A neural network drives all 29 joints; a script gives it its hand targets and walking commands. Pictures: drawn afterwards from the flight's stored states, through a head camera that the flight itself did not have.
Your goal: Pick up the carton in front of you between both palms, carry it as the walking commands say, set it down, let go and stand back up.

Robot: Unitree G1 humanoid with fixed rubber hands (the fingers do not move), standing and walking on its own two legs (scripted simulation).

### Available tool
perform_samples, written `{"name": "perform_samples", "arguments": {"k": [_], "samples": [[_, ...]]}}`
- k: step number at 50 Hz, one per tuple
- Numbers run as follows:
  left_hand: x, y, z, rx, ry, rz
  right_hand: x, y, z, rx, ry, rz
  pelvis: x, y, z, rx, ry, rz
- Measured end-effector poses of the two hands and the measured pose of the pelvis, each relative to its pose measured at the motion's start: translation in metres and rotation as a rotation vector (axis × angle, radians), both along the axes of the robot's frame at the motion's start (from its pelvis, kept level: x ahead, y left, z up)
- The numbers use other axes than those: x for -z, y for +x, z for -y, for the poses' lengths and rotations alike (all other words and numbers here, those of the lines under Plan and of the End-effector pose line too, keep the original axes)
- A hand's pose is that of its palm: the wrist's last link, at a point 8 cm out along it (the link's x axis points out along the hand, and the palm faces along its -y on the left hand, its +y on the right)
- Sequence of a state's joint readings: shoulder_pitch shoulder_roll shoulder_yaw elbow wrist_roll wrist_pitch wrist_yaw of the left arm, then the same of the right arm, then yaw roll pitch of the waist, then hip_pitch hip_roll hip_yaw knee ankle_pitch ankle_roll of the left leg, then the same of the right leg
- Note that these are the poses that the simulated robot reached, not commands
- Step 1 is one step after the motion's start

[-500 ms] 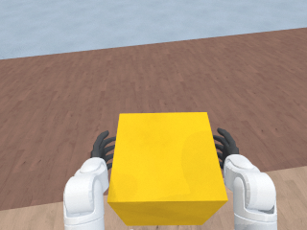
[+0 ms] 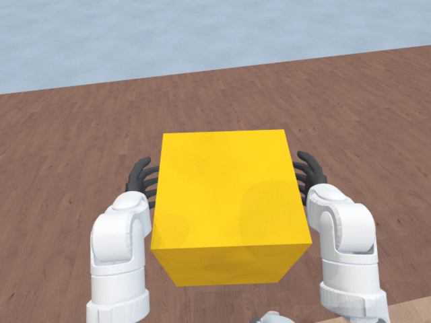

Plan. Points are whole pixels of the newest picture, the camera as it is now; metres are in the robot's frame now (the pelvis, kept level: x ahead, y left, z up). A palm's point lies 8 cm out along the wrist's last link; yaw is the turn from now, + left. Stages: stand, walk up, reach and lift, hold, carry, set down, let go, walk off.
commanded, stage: carry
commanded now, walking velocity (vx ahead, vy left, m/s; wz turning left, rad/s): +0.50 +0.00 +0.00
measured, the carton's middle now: (225, 214) +0.32 +0.00 +0.04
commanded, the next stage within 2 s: none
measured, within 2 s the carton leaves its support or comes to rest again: neither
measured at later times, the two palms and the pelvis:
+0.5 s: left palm (167, 82) +0.70 +0.13 +0.10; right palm (276, 76) +0.71 -0.17 +0.10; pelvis +0.34 -0.03 -0.01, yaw +0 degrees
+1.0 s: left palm (186, 48) +1.05 +0.09 +0.04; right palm (265, 45) +1.04 -0.21 +0.04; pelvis +0.69 -0.04 -0.08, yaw +1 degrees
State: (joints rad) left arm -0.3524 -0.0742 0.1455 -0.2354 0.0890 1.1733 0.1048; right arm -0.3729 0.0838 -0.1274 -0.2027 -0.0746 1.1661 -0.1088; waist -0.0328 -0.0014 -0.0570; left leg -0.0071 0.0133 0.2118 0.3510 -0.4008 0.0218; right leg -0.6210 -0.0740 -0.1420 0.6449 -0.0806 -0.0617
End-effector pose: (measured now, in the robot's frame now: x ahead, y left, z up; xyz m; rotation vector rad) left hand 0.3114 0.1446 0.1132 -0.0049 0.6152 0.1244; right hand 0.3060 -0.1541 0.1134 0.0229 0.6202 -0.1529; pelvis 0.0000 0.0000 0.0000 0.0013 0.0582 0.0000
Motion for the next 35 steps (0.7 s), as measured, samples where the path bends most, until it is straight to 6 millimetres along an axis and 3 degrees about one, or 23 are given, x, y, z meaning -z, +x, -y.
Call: {"name": "perform_samples", "arguments": {"k": [4,8,15,20,24,29,35], "samples": [[0.0,0.084,0.011,-0.01,0.051,-0.001,0.007,0.093,0.011,-0.059,-0.013,0.0,0.023,0.062,0.017,-0.009,0.005,0.017],[0.013,0.145,0.015,-0.034,0.068,-0.107,0.02,0.166,0.014,-0.103,-0.016,-0.104,0.02,0.104,0.03,-0.01,0.004,0.005],[0.02,0.237,0.019,-0.067,0.026,-0.178,0.021,0.265,0.019,-0.094,0.0,-0.176,-0.002,0.18,0.044,-0.01,0.02,-0.035],[0.013,0.309,0.024,-0.074,0.0,-0.129,0.016,0.33,0.024,-0.054,0.029,-0.13,-0.006,0.251,0.042,-0.002,0.021,-0.049],[0.009,0.37,0.021,-0.073,-0.014,-0.064,0.013,0.387,0.021,-0.032,0.044,-0.065,0.005,0.317,0.035,0.002,0.002,-0.047],[0.027,0.454,0.011,-0.046,-0.032,0.004,0.024,0.464,0.011,-0.019,0.009,0.004,0.046,0.409,0.025,0.015,-0.023,-0.011],[0.064,0.527,0.019,0.005,-0.02,-0.12,0.062,0.523,0.019,0.014,-0.006,-0.12,0.051,0.479,0.017,0.006,-0.015,-0.023]]}}
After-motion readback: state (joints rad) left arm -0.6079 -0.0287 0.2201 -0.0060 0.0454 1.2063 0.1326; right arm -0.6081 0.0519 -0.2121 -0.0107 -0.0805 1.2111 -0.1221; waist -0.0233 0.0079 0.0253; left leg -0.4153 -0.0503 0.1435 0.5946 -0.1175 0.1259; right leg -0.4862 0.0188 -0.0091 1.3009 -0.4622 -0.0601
